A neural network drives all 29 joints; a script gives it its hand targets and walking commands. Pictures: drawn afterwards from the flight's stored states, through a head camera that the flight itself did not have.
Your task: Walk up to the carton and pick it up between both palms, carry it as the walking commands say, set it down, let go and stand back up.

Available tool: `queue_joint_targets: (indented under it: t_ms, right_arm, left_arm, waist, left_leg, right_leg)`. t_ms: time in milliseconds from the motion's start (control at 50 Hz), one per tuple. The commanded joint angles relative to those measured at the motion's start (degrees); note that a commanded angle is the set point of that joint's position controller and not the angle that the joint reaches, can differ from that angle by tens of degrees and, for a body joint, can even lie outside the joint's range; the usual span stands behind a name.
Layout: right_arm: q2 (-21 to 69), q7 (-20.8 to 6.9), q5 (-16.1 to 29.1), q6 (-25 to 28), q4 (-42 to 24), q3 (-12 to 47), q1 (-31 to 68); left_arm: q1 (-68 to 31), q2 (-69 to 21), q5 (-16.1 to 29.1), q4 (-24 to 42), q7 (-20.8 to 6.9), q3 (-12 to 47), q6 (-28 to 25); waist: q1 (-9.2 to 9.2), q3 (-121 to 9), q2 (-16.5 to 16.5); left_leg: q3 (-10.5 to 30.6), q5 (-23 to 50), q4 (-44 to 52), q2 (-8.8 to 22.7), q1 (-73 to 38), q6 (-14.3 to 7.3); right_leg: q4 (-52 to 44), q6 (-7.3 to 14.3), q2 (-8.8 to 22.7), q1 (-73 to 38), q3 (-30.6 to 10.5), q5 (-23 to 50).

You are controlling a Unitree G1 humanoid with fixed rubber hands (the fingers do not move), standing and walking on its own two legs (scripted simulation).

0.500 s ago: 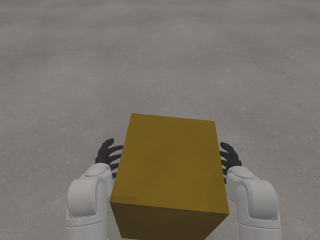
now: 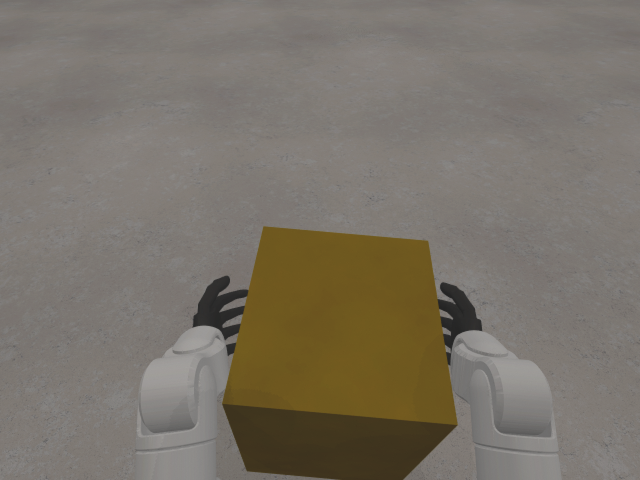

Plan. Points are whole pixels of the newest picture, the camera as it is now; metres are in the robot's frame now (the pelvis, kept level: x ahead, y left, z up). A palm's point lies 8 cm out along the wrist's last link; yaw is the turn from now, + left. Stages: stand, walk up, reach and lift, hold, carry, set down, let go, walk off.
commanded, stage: carry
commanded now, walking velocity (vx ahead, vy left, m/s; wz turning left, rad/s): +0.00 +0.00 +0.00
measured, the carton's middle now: (333, 361) +0.28 +0.00 +0.03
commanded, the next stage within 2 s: hold in 0.42 s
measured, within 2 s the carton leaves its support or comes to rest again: neither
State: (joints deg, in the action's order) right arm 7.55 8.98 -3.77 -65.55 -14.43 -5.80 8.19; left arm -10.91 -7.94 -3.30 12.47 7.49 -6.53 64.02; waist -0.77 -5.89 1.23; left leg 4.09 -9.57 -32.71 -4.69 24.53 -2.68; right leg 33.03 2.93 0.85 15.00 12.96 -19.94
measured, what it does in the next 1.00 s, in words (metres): stands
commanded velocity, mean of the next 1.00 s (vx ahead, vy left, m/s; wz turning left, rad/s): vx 0.00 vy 0.00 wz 0.00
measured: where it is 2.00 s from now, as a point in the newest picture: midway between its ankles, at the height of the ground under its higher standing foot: outside the picture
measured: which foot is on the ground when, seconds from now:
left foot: down 0.00-1.00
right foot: down 0.00-1.00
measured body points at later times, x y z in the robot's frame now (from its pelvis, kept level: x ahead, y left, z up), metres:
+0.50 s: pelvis +0.00 +0.00 +0.00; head -0.02 +0.01 +0.45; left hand +0.29 +0.15 +0.07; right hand +0.29 -0.15 +0.06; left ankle +0.08 +0.08 -0.73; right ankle -0.02 -0.07 -0.73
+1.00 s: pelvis -0.01 +0.01 +0.00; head -0.02 +0.03 +0.45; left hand +0.28 +0.14 +0.00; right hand +0.27 -0.15 +0.00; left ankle +0.08 +0.08 -0.73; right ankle -0.02 -0.07 -0.73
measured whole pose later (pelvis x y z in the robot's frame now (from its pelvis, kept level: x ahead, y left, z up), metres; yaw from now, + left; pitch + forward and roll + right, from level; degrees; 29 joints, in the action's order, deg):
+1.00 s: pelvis -0.01 +0.01 +0.00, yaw -3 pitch -5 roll -2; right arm 8.2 2.9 -10.0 -37.3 19.1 -11.2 12.8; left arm -10.3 -7.6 -9.2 -14.8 5.1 -9.2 37.2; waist 0.8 2.5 -0.6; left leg 2.9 -9.7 -31.9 -3.3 17.4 -2.8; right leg 30.4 3.0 -1.0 8.0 10.1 -17.9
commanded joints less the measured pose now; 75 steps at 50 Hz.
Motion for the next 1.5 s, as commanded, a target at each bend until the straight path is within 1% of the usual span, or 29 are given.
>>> queue_joint_targets:
  t_ms: [0, 40, 80, 100, 140, 160, 200, 220, 240, 320, 340, 380, 400, 420, 440, 500, 620, 660, 680, 700, 720, 800, 820, 900, 1080, 1220, 1280, 1420, 1480]
  right_arm:
    - [53.7, -7.9, 16.7, 4.4, -14.3, 37.4, 31.7]
    - [47.4, -7.7, 11.9, 3.9, -2.8, 30.4, 26.5]
    - [49.0, -7.4, 13.8, 3.3, -11.0, 34.4, 26.8]
    - [44.9, -7.6, 11.0, 4.2, -0.7, 28.6, 25.9]
    - [50.9, -8.0, 13.6, 4.4, -7.1, 31.9, 27.5]
    - [40.9, -8.1, 7.5, 5.7, 7.9, 23.7, 26.7]
    - [51.3, -8.4, 13.9, 5.4, -8.7, 33.4, 27.2]
    - [46.1, -8.3, 10.8, 5.5, 0.3, 29.2, 27.8]
    - [52.6, -8.3, 15.3, 4.7, -11.4, 35.8, 28.3]
    - [45.4, -8.5, 9.4, 5.5, 3.3, 27.2, 27.5]
    - [49.7, -8.5, 12.9, 5.3, -5.5, 31.5, 28.7]
    - [47.6, -8.5, 11.5, 6.1, -3.6, 29.7, 27.7]
    - [40.7, -8.7, 6.6, 7.6, 10.3, 22.6, 26.2]
    - [22.3, -8.0, -4.8, 12.6, 30.4, 7.6, 11.8]
    - [26.9, -8.2, -2.0, 17.6, 25.9, 14.3, 15.0]
    - [37.9, -10.6, 3.4, 24.4, 14.6, 25.5, 18.9]
    - [46.2, -12.9, 10.3, 28.4, 3.8, 34.2, 30.9]
    - [48.3, -14.1, 7.8, 26.9, 10.3, 35.9, 26.7]
    - [46.2, -14.1, 5.2, 26.6, 14.5, 32.2, 25.6]
    - [47.4, -14.8, 5.9, 27.0, 15.6, 31.9, 27.2]
    - [47.0, -14.6, 4.5, 26.5, 16.8, 30.3, 22.3]
    - [43.6, -14.6, -1.6, 27.8, 26.9, 20.6, 27.2]
    - [43.5, -14.8, -3.6, 28.2, 31.6, 16.2, 27.5]
    - [52.0, -16.7, -2.2, 34.1, 34.2, 18.0, 35.5]
    - [55.1, -19.4, -4.8, 42.5, 48.6, 12.5, 49.1]
    - [55.0, -19.0, -6.5, 45.6, 52.5, 8.7, 49.0]
    - [52.7, -17.9, -11.3, 46.4, 56.5, 4.0, 40.6]
    - [52.9, -14.2, -8.9, 56.4, 49.5, 12.9, 36.2]
    - [49.5, -12.9, -9.8, 59.0, 50.8, 12.6, 37.4]
  left_arm:
    - [-26.7, -54.0, 16.9, 14.9, -7.5, 37.3, -2.7]
    - [-23.2, -48.0, 13.2, 4.6, -7.2, 31.8, -2.2]
    - [-20.8, -50.8, 14.7, 9.2, -7.2, 35.0, -1.1]
    - [-21.3, -45.3, 11.3, 1.1, -7.2, 29.8, -2.3]
    - [-27.1, -51.5, 15.3, 11.4, -7.2, 35.9, -2.8]
    - [-21.7, -41.6, 8.0, -7.5, -7.5, 25.2, -3.6]
    - [-26.2, -52.4, 15.8, 11.8, -7.5, 36.6, -3.9]
    - [-25.3, -46.1, 11.4, 2.2, -7.5, 30.7, -3.9]
    - [-25.7, -53.7, 16.4, 13.2, -7.4, 37.5, -3.0]
    - [-26.4, -45.4, 10.7, -0.4, -7.6, 29.7, -3.7]
    - [-27.2, -50.3, 14.1, 8.7, -7.4, 34.6, -3.6]
    - [-25.3, -49.3, 13.2, 5.1, -7.7, 32.9, -4.0]
    - [-21.9, -41.5, 7.2, -10.0, -7.9, 24.0, -5.4]
    - [-13.6, -25.4, -0.7, -30.1, -8.8, 13.2, -9.8]
    - [-14.7, -28.1, 1.1, -21.9, -9.0, 17.6, -15.3]
    - [-22.1, -34.5, 8.3, -6.1, -12.3, 29.0, -23.1]
    - [-23.7, -43.2, 8.7, -7.6, -15.2, 33.1, -25.3]
    - [-11.1, -46.9, 4.1, -12.5, -13.1, 31.3, -23.0]
    - [-12.4, -46.1, 3.3, -15.5, -13.2, 29.2, -23.1]
    - [-14.9, -44.4, 1.8, -14.1, -13.0, 27.5, -23.7]
    - [-14.9, -45.3, 2.7, -14.8, -13.7, 29.0, -23.7]
    - [-19.7, -41.7, -1.2, -23.3, -14.3, 20.6, -24.4]
    - [-26.1, -41.7, -0.2, -24.5, -14.8, 20.7, -25.1]
    - [-39.5, -51.1, 4.5, -21.7, -16.2, 27.0, -30.6]
    - [-47.3, -52.6, -1.5, -40.1, -16.5, 13.9, -38.9]
    - [-40.0, -48.0, -8.8, -48.0, -16.3, 3.7, -42.2]
    - [-38.0, -46.9, -8.5, -45.9, -16.7, 4.7, -43.6]
    - [-32.3, -41.7, -6.7, -43.7, -18.2, 9.1, -53.1]
    - [-31.2, -40.3, -8.2, -47.4, -18.3, 7.4, -55.7]
  waist:
    - [0.22, -15.1, -5.6]
    - [0.41, -15.7, -2.5]
    - [0.12, -15.1, -1.4]
    - [0.22, -16.5, -0.6]
    - [0.13, -17.3, 3.8]
    - [-0.14, -16.4, 1.7]
    - [-0.03, -14.4, -0.9]
    - [0.12, -12.9, -2.5]
    - [0.12, -13.7, -3.2]
    - [0.08, -12.8, -1.4]
    - [0.11, -13.6, 0.6]
    - [-0.12, -15.7, 2.4]
    - [-0.22, -16.6, 0.5]
    - [8.09, 3.9, -4.7]
    - [5.6, 1.3, -0.2]
    - [4.43, -10.5, -3.8]
    - [1.66, -21.3, -1.5]
    - [-3.13, -14.4, -1.0]
    - [-1.01, -12.3, -3.1]
    - [-3.03, -11.9, -0.5]
    - [0.56, -11.2, -3.1]
    - [0.44, 0.8, -4.1]
    - [4.07, 2.7, -2.6]
    - [5.27, -2.9, 0.1]
    - [0.53, -6.1, -1.4]
    - [-4.71, -7.4, -2.1]
    - [-1.59, -7.6, -3.1]
    - [-4.67, -21.7, -4.3]
    - [-4.55, -25.1, -5.6]
  left_leg:
    - [5.4, 3.7, 5.1, 6.5, -5.5, -1.4]
    - [5.9, 6.5, 5.3, 6.5, -6.0, -1.4]
    - [6.8, 9.1, 6.6, 7.6, -6.5, -1.8]
    - [7.9, 12.5, 7.2, 8.8, -7.4, -1.7]
    - [9.8, 12.1, 8.6, 9.7, -8.2, -1.7]
    - [11.0, 9.4, 9.2, 9.6, -6.4, -2.4]
    - [8.8, 2.2, 8.6, 7.9, -4.2, -1.9]
    - [9.4, 0.0, 8.8, 7.8, -2.7, -1.6]
    - [7.9, -1.0, 7.9, 6.7, -3.2, -1.6]
    - [8.5, 2.0, 8.1, 7.6, -4.6, -1.3]
    - [9.5, 3.5, 9.5, 8.2, -6.3, -1.5]
    - [10.7, 8.4, 9.9, 9.6, -7.3, -1.6]
    - [10.2, 12.0, 8.3, 9.2, -6.8, -2.5]
    - [3.8, -1.3, 9.8, 1.8, -21.8, 0.4]
    - [2.1, 4.1, 8.1, 1.5, -24.2, 1.1]
    - [3.5, 14.8, 5.9, 3.3, -28.3, 0.5]
    - [2.3, 13.5, 3.4, 1.7, -28.7, 0.2]
    - [5.3, 18.2, 2.9, 3.0, -30.7, 1.0]
    - [5.1, 15.3, 2.4, 3.5, -31.5, 1.1]
    - [4.9, 13.7, 2.4, 3.5, -30.8, 0.6]
    - [5.2, 14.0, 3.1, 3.3, -28.9, 0.7]
    - [5.1, 4.8, 4.0, 3.3, -30.1, 0.3]
    - [4.4, -0.5, 3.6, 3.3, -30.2, 0.2]
    - [5.0, -1.0, 2.1, 3.4, -31.1, 0.5]
    - [3.9, -8.9, -1.7, 2.7, -25.6, -0.4]
    - [3.5, -2.1, -2.7, 3.4, -21.4, -1.0]
    - [3.3, 3.8, -2.4, 3.3, -17.8, -0.8]
    - [4.2, 18.0, -8.4, 2.3, -6.0, -0.9]
    - [4.7, 18.1, -10.2, 1.8, -0.8, -0.9]
  right_leg:
    - [-8.5, 1.4, 10.8, -7.2, -12.6, 11.3]
    - [-7.7, 1.1, 9.8, -7.8, -11.7, 9.7]
    - [-5.5, 1.3, 8.7, -6.9, -10.5, 8.0]
    - [-3.8, 1.0, 7.4, -7.8, -8.8, 8.5]
    - [-2.2, 1.0, 6.3, -7.8, -8.7, 5.4]
    - [-2.3, 0.8, 5.8, -7.6, -8.8, 2.6]
    - [-6.7, 1.2, 7.5, -6.3, -11.5, 1.1]
    - [-6.8, 1.5, 7.6, -7.0, -11.1, -1.0]
    - [-9.2, 1.7, 9.0, -5.5, -12.7, -1.6]
    - [-7.6, 1.4, 8.0, -5.3, -10.8, 0.0]
    - [-6.2, 1.5, 7.0, -5.1, -9.9, 1.2]
    - [-3.7, 0.9, 5.7, -6.8, -8.9, 3.1]
    - [-3.2, 0.6, 6.1, -8.5, -9.1, 5.8]
    - [-13.7, 0.9, 0.1, 1.2, -18.5, 3.3]
    - [-13.0, 0.3, -0.2, -0.1, -18.8, 6.4]
    - [-10.4, -1.3, -1.8, -1.6, -20.4, 17.8]
    - [-9.0, -1.9, -0.6, -6.5, -22.2, 25.2]
    - [-6.5, -1.3, 0.7, -6.3, -24.1, 30.8]
    - [-7.5, -1.8, 1.3, -2.8, -24.1, 26.4]
    - [-7.5, -1.3, 0.9, -2.1, -24.1, 21.1]
    - [-7.7, -1.4, 1.1, -4.7, -23.9, 27.4]
    - [-11.4, 0.5, 0.9, 4.2, -23.2, 5.8]
    - [-12.3, 1.6, 1.1, 7.2, -23.2, 0.2]
    - [-9.9, 3.3, 1.1, 11.5, -23.4, 1.9]
    - [-6.6, 3.9, 0.8, 17.1, -24.3, -6.3]
    - [-6.2, 1.6, 0.4, 18.8, -25.5, -2.8]
    - [-4.3, 1.1, -1.3, 16.1, -24.3, 5.9]
    - [2.9, -0.7, 0.2, 10.8, -28.1, 32.6]
    - [5.9, -0.9, -1.4, 12.4, -27.4, 32.2]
